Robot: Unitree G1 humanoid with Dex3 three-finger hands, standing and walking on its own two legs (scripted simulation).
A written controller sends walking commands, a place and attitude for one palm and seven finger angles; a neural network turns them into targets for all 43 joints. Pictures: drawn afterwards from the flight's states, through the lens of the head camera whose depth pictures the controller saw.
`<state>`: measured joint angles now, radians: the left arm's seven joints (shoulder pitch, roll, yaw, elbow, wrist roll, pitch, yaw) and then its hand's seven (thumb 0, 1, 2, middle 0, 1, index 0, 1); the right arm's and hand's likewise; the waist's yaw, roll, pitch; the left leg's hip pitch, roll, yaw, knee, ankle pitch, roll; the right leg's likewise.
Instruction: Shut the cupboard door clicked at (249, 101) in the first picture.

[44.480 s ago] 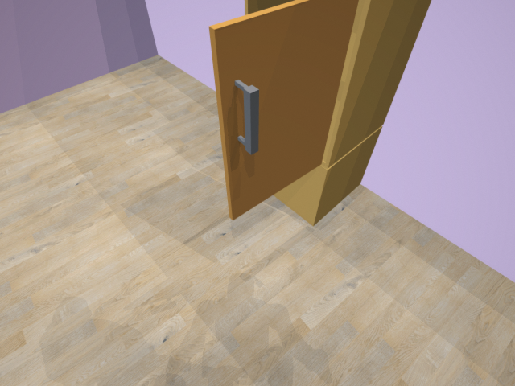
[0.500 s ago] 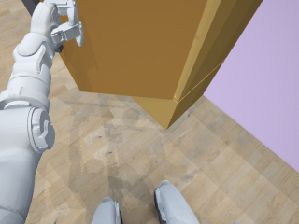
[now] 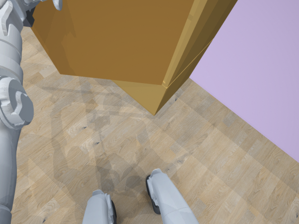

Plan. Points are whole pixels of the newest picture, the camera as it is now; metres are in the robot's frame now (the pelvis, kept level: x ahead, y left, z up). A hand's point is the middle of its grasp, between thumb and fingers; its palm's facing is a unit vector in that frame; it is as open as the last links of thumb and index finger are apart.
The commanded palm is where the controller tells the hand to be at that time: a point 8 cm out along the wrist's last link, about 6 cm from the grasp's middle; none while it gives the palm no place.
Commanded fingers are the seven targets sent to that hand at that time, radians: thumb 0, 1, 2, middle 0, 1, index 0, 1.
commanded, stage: pull the fist back off the door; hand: left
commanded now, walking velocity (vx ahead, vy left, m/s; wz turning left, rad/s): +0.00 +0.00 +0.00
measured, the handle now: out of the picture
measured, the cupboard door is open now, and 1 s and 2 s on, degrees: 37 33 33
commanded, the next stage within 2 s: draw the hand back to the body in 0.86 s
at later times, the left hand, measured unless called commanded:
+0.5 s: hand out of the picture +0.57 +0.08 +0.17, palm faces -0.01 -1.00 -0.04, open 3.1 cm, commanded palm +0.53 +0.12 +0.15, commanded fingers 0.00 0.90 0.90 -1.30 -1.50 -1.30 -1.50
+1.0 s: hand (56, 22) +0.52 +0.07 +0.15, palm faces -0.01 -1.00 -0.04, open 3.1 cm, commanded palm +0.48 +0.12 +0.15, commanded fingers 0.00 0.90 0.90 -1.30 -1.50 -1.30 -1.50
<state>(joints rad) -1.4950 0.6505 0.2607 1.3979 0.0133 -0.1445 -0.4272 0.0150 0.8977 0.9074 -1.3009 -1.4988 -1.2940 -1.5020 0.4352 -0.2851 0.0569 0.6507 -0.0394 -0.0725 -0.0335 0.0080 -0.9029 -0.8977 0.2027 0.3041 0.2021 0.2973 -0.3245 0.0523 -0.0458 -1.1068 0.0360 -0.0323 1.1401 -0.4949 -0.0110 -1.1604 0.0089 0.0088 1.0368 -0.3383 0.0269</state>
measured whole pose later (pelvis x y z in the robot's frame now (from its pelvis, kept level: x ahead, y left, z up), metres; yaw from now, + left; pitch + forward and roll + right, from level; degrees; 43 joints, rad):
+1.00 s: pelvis +0.02 -0.02 +0.04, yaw +1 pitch +15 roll +0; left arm -0.95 0.23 0.21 1.14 -0.07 -0.33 0.03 0.02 0.90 0.90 -1.30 -1.50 -1.30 -1.50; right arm 0.34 -0.23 0.01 0.64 -0.02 -0.02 0.00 0.01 -0.90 -0.90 0.20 0.30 0.20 0.30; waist -0.14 0.04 -0.08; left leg -0.71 0.02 -0.02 0.88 -0.44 -0.03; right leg -0.79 -0.01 0.02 0.87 -0.33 0.01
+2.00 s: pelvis +0.05 +0.00 +0.10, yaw +2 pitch -4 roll +0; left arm 0.27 0.31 0.22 -0.23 -0.05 -0.07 0.08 0.02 0.89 0.90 -0.69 -0.83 -0.68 -0.83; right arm 0.20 -0.21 0.05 0.62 0.00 -0.07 -0.09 0.02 -0.90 -0.90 0.20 0.30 0.20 0.30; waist 0.06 0.08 0.01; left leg -0.06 0.01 -0.02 0.43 -0.29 -0.02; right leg -0.15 -0.02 0.00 0.43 -0.21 0.02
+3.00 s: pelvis +0.02 +0.02 +0.09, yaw +1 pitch +0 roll +0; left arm 0.53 0.42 0.40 -0.44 -0.04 -0.15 0.12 0.02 0.89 0.89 -0.22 -0.30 -0.21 -0.30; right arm 0.18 -0.24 -0.02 0.57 0.00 -0.03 -0.10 0.02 -0.90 -0.90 0.20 0.30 0.20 0.30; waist 0.01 0.03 0.03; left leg -0.22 -0.01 0.02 0.52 -0.29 0.01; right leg -0.32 -0.05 0.04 0.50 -0.17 0.05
